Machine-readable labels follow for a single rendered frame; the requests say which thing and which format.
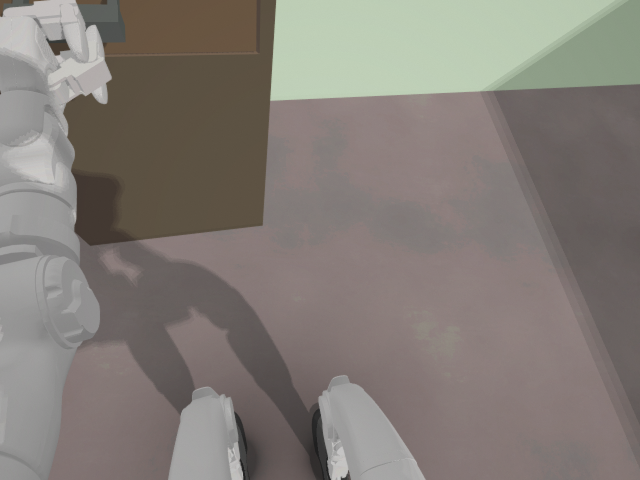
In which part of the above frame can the drawer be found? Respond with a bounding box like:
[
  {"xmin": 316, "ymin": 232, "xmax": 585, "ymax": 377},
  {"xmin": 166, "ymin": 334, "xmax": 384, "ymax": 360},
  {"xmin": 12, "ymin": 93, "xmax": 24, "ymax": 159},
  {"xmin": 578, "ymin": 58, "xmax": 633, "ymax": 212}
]
[{"xmin": 0, "ymin": 0, "xmax": 257, "ymax": 55}]

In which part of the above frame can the left robot hand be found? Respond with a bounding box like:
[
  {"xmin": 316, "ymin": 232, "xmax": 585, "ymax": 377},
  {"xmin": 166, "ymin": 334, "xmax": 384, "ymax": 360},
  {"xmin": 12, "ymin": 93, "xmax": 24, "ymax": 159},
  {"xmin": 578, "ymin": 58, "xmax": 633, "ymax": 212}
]
[{"xmin": 0, "ymin": 0, "xmax": 112, "ymax": 113}]

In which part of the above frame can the robot left forearm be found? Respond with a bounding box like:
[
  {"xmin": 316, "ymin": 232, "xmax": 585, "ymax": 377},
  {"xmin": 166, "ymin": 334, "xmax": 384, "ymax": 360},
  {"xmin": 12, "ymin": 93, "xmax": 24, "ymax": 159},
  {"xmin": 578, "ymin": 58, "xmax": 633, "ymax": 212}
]
[{"xmin": 0, "ymin": 90, "xmax": 80, "ymax": 266}]

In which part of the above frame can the cabinet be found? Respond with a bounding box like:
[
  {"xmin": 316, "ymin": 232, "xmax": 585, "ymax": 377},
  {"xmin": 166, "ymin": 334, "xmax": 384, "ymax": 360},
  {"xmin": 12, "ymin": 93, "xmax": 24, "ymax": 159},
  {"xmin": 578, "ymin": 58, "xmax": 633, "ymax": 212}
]
[{"xmin": 0, "ymin": 0, "xmax": 276, "ymax": 246}]

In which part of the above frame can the robot right shin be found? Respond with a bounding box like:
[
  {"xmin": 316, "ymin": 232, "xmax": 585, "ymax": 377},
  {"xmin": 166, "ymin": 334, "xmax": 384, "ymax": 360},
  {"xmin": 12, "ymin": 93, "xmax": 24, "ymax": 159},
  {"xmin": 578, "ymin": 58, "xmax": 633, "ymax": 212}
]
[{"xmin": 322, "ymin": 375, "xmax": 363, "ymax": 480}]

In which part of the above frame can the right robot thigh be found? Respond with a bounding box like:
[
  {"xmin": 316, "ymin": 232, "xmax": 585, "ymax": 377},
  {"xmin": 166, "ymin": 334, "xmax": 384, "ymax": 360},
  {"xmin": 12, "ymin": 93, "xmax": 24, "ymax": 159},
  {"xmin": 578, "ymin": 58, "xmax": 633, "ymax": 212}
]
[{"xmin": 318, "ymin": 383, "xmax": 426, "ymax": 480}]

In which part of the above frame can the handle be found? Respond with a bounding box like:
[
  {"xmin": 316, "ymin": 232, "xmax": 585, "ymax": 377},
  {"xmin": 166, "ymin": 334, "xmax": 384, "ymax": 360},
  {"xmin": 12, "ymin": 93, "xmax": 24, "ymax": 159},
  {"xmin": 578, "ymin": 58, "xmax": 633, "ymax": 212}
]
[{"xmin": 2, "ymin": 0, "xmax": 126, "ymax": 43}]

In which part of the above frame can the left robot upper arm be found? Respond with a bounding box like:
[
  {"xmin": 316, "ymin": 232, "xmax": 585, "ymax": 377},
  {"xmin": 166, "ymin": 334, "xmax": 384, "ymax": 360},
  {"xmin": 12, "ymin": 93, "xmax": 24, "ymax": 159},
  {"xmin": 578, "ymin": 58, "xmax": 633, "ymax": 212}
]
[{"xmin": 0, "ymin": 255, "xmax": 100, "ymax": 480}]

